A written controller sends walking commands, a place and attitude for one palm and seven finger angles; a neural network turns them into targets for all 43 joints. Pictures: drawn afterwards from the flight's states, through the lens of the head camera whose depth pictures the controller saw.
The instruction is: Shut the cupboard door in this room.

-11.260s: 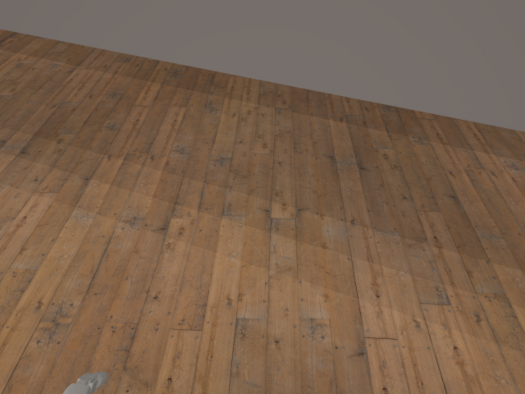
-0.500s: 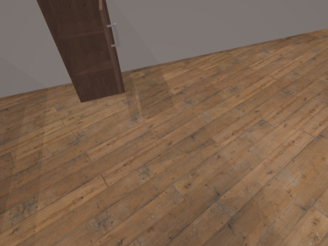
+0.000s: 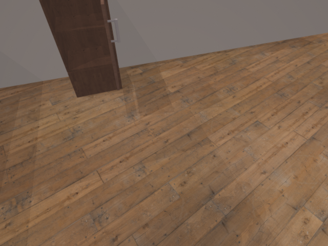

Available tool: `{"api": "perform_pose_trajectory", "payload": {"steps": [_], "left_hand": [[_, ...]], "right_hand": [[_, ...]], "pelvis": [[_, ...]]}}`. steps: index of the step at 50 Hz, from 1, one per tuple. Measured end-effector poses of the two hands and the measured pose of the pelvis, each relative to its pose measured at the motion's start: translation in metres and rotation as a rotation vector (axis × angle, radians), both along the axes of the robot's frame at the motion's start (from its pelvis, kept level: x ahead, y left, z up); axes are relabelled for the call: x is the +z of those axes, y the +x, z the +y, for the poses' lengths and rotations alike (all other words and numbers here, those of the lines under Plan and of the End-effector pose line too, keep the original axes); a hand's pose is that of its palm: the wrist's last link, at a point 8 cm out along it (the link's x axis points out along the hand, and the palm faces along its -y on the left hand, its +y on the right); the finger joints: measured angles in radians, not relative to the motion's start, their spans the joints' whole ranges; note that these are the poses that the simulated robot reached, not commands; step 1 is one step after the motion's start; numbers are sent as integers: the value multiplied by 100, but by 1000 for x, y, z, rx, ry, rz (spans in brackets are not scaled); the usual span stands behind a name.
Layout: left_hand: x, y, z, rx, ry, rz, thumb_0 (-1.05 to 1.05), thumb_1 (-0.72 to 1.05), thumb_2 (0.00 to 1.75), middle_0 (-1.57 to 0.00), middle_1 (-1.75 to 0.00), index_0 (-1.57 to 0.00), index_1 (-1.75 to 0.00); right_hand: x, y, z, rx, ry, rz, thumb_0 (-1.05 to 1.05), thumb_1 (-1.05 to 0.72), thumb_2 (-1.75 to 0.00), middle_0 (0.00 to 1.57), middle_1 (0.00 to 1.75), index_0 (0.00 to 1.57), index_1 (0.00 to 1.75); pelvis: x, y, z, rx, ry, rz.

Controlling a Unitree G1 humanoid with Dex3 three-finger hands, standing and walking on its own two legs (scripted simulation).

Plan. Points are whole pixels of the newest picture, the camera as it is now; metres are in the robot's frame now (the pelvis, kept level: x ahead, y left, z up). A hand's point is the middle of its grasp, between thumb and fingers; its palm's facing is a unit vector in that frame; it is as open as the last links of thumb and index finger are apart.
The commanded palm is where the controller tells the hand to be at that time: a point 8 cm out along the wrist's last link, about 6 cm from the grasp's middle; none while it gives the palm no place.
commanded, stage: walk around to get in front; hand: left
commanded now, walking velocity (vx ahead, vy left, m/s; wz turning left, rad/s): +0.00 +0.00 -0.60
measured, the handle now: (114, 31) +1.31 +0.40 -0.04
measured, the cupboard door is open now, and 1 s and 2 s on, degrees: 84 84 84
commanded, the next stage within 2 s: none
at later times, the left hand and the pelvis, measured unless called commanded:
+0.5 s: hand out of the picture +0.12 +0.16 -0.17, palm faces -0.15 -0.95 -0.29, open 7.3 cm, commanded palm none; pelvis +0.03 -0.03 -0.02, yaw -13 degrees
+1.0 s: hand (128, 227) +0.22 +0.12 -0.19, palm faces -0.33 -0.93 -0.18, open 7.3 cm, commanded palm none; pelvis +0.24 -0.07 -0.03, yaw -27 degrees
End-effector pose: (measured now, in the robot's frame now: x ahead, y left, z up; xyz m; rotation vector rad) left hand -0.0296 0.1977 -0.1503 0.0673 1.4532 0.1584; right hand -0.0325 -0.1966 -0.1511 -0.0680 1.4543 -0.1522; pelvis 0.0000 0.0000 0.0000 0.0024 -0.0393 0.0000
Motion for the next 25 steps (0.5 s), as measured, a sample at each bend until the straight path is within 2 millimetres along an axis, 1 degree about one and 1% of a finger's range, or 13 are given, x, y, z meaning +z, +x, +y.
{"api": "perform_pose_trajectory", "payload": {"steps": [4,8,11,14,16,19,22,24,25], "left_hand": [[-1,1,6,-4,2,1,0,91,90,-20,-30,-20,-30],[-2,6,17,-25,10,15,0,91,90,-20,-30,-20,-30],[-3,15,28,-55,24,21,0,91,90,-20,-30,-20,-30],[0,30,37,-92,48,15,0,91,90,-20,-30,-20,-29],[6,45,40,-119,67,3,0,91,90,-20,-30,-20,-29],[16,76,38,-170,93,-40,0,91,90,-20,-30,-20,-29],[21,115,26,-229,117,-111,0,91,90,-20,-30,-20,-29],[18,138,17,-259,135,-176,0,91,90,-20,-30,-20,-29],[18,146,12,-261,139,-201,0,91,90,-20,-30,-20,-29]], "right_hand": [[-2,8,4,-9,-3,-21,0,-91,-90,20,30,20,30],[-5,9,0,-40,-26,-26,1,-92,-90,20,30,20,30],[-6,10,-6,-70,-45,-42,1,-92,-90,20,30,20,30],[-7,11,-15,-104,-57,-63,1,-92,-90,20,30,20,30],[-7,12,-23,-127,-61,-82,0,-92,-90,20,30,20,30],[-9,15,-38,-162,-64,-110,0,-91,-90,20,30,20,30],[-16,17,-56,-195,-60,-126,0,-91,-90,20,30,20,30],[-25,19,-70,-207,-58,-125,0,-91,-90,20,30,20,30],[-26,22,-76,-204,-57,-116,0,-91,-90,20,30,20,30]], "pelvis": [[-1,-1,5,-17,-2,4],[-5,-3,10,-51,-3,12],[-8,-4,12,-80,1,23],[-9,-1,11,-114,4,32],[-8,3,7,-140,7,35],[-6,12,-2,-179,11,40],[-10,22,-17,-217,15,39],[-19,28,-29,-232,14,35],[-20,31,-34,-235,9,32]]}}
